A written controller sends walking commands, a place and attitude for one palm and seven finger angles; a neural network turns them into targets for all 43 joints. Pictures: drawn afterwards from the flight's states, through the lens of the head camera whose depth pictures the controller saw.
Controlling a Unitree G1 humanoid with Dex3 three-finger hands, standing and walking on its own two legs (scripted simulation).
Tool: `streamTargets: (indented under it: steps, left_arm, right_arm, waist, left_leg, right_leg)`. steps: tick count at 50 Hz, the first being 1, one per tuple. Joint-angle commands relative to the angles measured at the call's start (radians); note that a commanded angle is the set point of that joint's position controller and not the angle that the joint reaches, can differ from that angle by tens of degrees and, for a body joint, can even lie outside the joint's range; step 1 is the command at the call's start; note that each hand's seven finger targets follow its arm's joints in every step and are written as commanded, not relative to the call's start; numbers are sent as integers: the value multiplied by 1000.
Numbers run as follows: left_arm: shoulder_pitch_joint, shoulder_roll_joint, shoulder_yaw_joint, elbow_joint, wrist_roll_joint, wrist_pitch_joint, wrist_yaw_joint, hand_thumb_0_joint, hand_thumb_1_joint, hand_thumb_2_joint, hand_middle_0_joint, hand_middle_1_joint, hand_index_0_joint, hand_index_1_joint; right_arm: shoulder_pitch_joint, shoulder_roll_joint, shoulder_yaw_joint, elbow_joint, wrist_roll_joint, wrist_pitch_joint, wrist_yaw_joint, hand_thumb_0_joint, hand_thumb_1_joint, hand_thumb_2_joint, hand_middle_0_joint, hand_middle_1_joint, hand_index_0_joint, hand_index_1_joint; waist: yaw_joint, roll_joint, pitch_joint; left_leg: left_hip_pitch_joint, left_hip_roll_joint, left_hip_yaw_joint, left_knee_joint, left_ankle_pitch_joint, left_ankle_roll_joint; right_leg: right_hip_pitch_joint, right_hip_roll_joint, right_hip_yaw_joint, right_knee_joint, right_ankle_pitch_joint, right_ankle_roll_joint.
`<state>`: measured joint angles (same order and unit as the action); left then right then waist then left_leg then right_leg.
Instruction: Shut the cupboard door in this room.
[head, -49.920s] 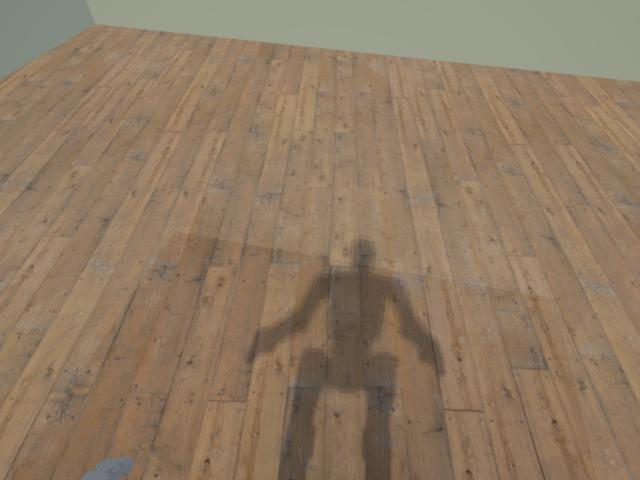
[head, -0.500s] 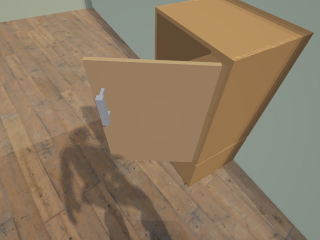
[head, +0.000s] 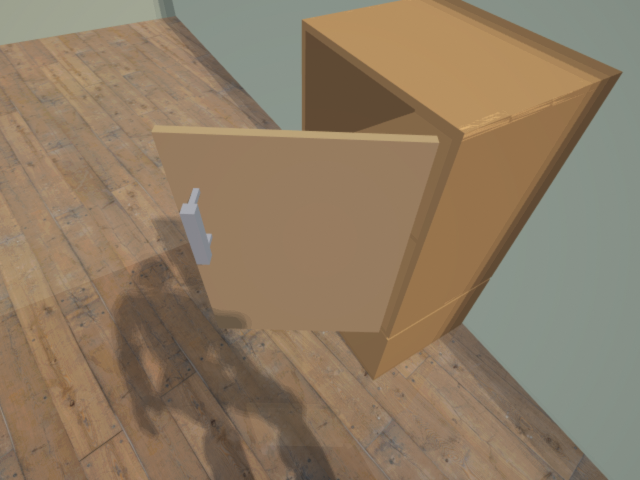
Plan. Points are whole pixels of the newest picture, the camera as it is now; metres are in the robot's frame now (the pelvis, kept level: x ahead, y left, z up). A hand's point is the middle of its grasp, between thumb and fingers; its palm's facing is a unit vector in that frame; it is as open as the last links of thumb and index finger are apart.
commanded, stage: look again from close up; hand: left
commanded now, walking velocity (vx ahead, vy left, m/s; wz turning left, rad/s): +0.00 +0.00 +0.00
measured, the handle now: (199, 226) +0.50 +0.24 -0.02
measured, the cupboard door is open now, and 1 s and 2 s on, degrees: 58 58 58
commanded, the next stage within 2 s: raise the hand and make a fist in 0.02 s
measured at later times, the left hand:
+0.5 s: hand (207, 458) +0.16 +0.15 -0.07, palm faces +0.04 -1.00 +0.01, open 6.4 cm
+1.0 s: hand (185, 435) +0.18 +0.18 -0.04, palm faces +0.12 -0.99 -0.04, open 4.0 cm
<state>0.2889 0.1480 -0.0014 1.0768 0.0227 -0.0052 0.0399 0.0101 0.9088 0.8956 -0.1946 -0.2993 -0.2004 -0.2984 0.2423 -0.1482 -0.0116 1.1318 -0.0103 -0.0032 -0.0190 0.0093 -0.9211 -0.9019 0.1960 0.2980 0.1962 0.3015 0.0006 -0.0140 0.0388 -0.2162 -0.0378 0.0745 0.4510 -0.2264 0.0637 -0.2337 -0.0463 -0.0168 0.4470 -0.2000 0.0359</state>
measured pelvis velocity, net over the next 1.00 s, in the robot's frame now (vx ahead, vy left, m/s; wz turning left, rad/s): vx -0.01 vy -0.04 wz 0.04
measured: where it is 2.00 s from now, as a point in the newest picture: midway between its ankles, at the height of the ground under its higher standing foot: outside the picture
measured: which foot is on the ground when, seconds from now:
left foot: down 0.00-1.00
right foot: down 0.00-1.00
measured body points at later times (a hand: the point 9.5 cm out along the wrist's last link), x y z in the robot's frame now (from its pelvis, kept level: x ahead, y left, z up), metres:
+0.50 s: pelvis -0.01 -0.04 -0.07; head +0.04 -0.01 +0.37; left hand +0.15 +0.21 -0.06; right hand +0.21 -0.29 -0.10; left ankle +0.01 +0.07 -0.74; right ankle +0.03 -0.14 -0.74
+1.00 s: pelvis -0.01 -0.04 -0.10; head +0.06 -0.04 +0.35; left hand +0.17 +0.23 -0.04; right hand +0.16 -0.27 -0.19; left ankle +0.01 +0.08 -0.74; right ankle +0.02 -0.14 -0.74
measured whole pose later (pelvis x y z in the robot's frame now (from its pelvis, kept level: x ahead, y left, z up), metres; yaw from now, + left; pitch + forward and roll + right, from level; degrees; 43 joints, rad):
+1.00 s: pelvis -0.01 -0.04 -0.10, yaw +2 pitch +16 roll -1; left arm 0.51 0.22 0.24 -0.08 -0.34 -0.36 -0.30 0.02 0.90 0.90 -0.82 -0.99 -0.83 -0.99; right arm 0.29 -0.20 -0.03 0.54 0.03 -0.18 -0.06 0.01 -0.90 -0.90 0.20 0.30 0.20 0.30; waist 0.01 0.03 -0.15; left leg -0.93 0.02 0.00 1.19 -0.54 0.00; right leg -0.92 0.00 -0.08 1.17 -0.52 -0.03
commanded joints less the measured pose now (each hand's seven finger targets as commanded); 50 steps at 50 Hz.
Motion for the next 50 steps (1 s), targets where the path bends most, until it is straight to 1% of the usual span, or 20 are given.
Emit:
streamTargets:
  steps: [1, 6, 7, 8, 9, 10, 11, 13, 14, 15, 17, 18, 20, 25, 28, 33, 36, 41, 44, 50]
  left_arm:
    - [78, 85, 11, -24, -5, -12, 9, 0, 900, 900, -200, -300, -200, -300]
    - [118, 123, 6, 16, 5, -17, 42, 0, 900, 900, -200, -300, -200, -300]
    - [-825, 689, 416, -1709, -111, -271, 47, 0, 900, 900, -200, -300, -200, -300]
    - [-98, 182, 22, -1397, -135, -190, 42, 0, 900, 900, -218, -320, -218, -320]
    - [-69, 187, 64, -1327, -182, -137, 89, 0, 900, 900, -237, -340, -237, -340]
    - [221, -114, -103, -978, -172, -22, 79, 0, 900, 900, -255, -360, -255, -360]
    - [-8, -8, -52, -1158, -187, -64, 89, 0, 900, 900, -273, -380, -273, -380]
    - [97, 12, 16, -992, -169, -169, 47, 0, 900, 900, -310, -420, -310, -420]
    - [274, 57, 108, -877, -184, -227, 12, 0, 900, 900, -328, -440, -328, -440]
    - [355, 8, 93, -831, -206, -304, -39, 0, 900, 900, -347, -460, -347, -460]
    - [470, 14, 148, -842, -261, -477, -177, 0, 900, 900, -383, -500, -383, -500]
    - [476, 41, 176, -858, -281, -556, -248, 0, 900, 900, -402, -520, -402, -520]
    - [459, 109, 235, -850, -293, -659, -360, 0, 900, 900, -438, -560, -438, -560]
    - [239, 207, 300, -1207, -340, -671, -385, 0, 900, 900, -530, -660, -530, -660]
    - [98, 212, 257, -1517, -358, -737, -348, 0, 900, 900, -585, -720, -585, -720]
    - [37, 189, 174, -1447, -356, -719, -416, 0, 900, 900, -677, -820, -677, -820]
    - [163, 211, 218, -1254, -368, -543, -487, 0, 900, 900, -732, -880, -732, -880]
    - [278, 268, 375, -1277, -414, -260, -470, 0, 900, 900, -823, -980, -823, -980]
    - [254, 266, 423, -1366, -413, -315, -360, 0, 900, 900, -878, -1040, -878, -1040]
    - [180, 154, 227, -1321, -363, -538, -335, 0, 900, 900, -988, -1160, -988, -1160]
  right_arm:
    - [42, -98, -16, -26, 4, -20, -4, 0, -900, -900, 200, 300, 200, 300]
    - [-8, -136, -6, -100, 13, -32, -1, 0, -900, -900, 200, 300, 200, 300]
    - [71, -377, -59, -460, 13, -208, -91, 0, -900, -900, 200, 300, 200, 300]
    - [-29, -183, 13, -444, 63, -287, -91, 0, -900, -900, 200, 300, 200, 300]
    - [-31, -238, 16, -377, 54, -330, -93, 0, -900, -900, 200, 300, 200, 300]
    - [-44, -157, 14, -339, 57, -340, -64, 0, -900, -900, 200, 300, 200, 300]
    - [-21, -221, -13, -410, 61, -350, -41, 0, -900, -900, 200, 300, 200, 300]
    - [-46, -224, -30, -474, 38, -370, -26, 0, -900, -900, 200, 300, 200, 300]
    - [-46, -223, -51, -503, 38, -366, -9, 0, -900, -900, 200, 300, 200, 300]
    - [-52, -209, -53, -540, 31, -362, 4, 0, -900, -900, 200, 300, 200, 300]
    - [-86, -208, -80, -595, 17, -349, 24, 0, -900, -900, 200, 300, 200, 300]
    - [-102, -216, -91, -629, 11, -343, 32, 0, -900, -900, 200, 300, 200, 300]
    - [-126, -225, -102, -686, 13, -328, 52, 0, -900, -900, 200, 300, 200, 300]
    - [-143, -215, -94, -790, 18, -325, 29, 0, -900, -900, 200, 300, 200, 300]
    - [-96, -202, -84, -772, 11, -336, 7, 0, -900, -900, 200, 300, 200, 300]
    - [-65, -226, -74, -704, 24, -329, -39, 0, -900, -900, 200, 300, 200, 300]
    - [-70, -218, -74, -720, 53, -299, -59, 0, -900, -900, 200, 300, 200, 300]
    - [-121, -182, -67, -815, 72, -224, -55, 0, -900, -900, 200, 300, 200, 300]
    - [-121, -155, -60, -802, 54, -225, -51, 0, -900, -900, 200, 300, 200, 300]
    - [-62, -184, -59, -752, 37, -262, -44, 0, -900, -900, 200, 300, 200, 300]
  waist:
    - [2, 6, 12]
    - [23, -10, -16]
    - [-175, 82, -397]
    - [-8, 352, -505]
    - [-10, 301, -414]
    - [-22, 174, -154]
    - [-58, 141, -11]
    - [-57, -26, 130]
    - [-7, -84, 104]
    - [12, -235, 87]
    - [61, -346, -18]
    - [73, -336, -69]
    - [82, -148, -121]
    - [83, 174, -390]
    - [19, 235, -513]
    - [-82, 50, -383]
    - [-40, -45, -360]
    - [64, -101, -511]
    - [84, -70, -494]
    - [-4, -16, -346]
  left_leg:
    - [-9, 138, -147, -125, 52, -21]
    - [-23, 162, -106, 31, 154, -47]
    - [215, 117, -165, -30, 274, -55]
    - [318, 101, -142, -36, 295, -97]
    - [243, 115, -159, -96, 267, -144]
    - [51, 108, -182, -133, 90, -123]
    - [-81, 87, -206, -95, -121, -106]
    - [-245, 43, -187, 18, -221, -78]
    - [-298, 24, -163, 74, -201, -87]
    - [-357, 21, -148, 138, -173, -91]
    - [-444, 8, -96, 271, -120, -100]
    - [-491, -3, -76, 331, -115, -100]
    - [-543, -16, -65, 422, -91, -102]
    - [-588, -8, -66, 570, -106, -67]
    - [-534, 12, -97, 669, -34, -46]
    - [-698, 39, -119, 781, -126, -29]
    - [-772, 40, -107, 762, -141, -30]
    - [-745, 15, -104, 696, -63, -41]
    - [-716, 26, -118, 662, -14, -49]
    - [-701, 32, -121, 639, -101, -50]
  right_leg:
    - [11, -70, 60, -63, 63, -44]
    - [39, -86, 57, -45, 138, -48]
    - [59, 30, -17, 115, 157, -52]
    - [-45, 70, -69, 136, -24, -68]
    - [-41, 83, -82, 168, -100, -67]
    - [-140, 50, -84, 177, -152, -53]
    - [-160, 37, -78, 133, -109, -58]
    - [-257, 30, -88, 91, -162, -60]
    - [-274, 35, -91, 104, -226, -67]
    - [-319, 42, -112, 166, -261, -68]
    - [-363, 47, -96, 268, -271, -72]
    - [-359, 38, -68, 315, -249, -74]
    - [-385, 28, -36, 426, -162, -89]
    - [-494, 35, 39, 573, -191, -87]
    - [-541, 43, 73, 599, -109, -80]
    - [-615, 49, 114, 564, -187, -54]
    - [-520, 27, 148, 499, -224, -34]
    - [-269, -30, 188, 473, -35, 22]
    - [-269, -7, 132, 527, 85, 0]
    - [-515, 32, 51, 552, -148, -44]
